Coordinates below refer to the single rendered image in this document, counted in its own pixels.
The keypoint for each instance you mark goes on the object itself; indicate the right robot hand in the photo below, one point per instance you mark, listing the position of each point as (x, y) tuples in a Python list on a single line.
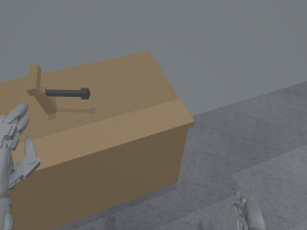
[(249, 216)]

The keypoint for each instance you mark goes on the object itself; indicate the robot left forearm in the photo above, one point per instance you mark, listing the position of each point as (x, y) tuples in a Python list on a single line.
[(6, 219)]

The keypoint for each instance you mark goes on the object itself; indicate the left robot hand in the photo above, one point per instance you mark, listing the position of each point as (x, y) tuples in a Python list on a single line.
[(11, 127)]

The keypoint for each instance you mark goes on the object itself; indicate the counter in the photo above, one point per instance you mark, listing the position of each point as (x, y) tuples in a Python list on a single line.
[(127, 140)]

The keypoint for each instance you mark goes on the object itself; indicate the tap lever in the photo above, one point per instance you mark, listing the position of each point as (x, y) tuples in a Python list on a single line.
[(84, 93)]

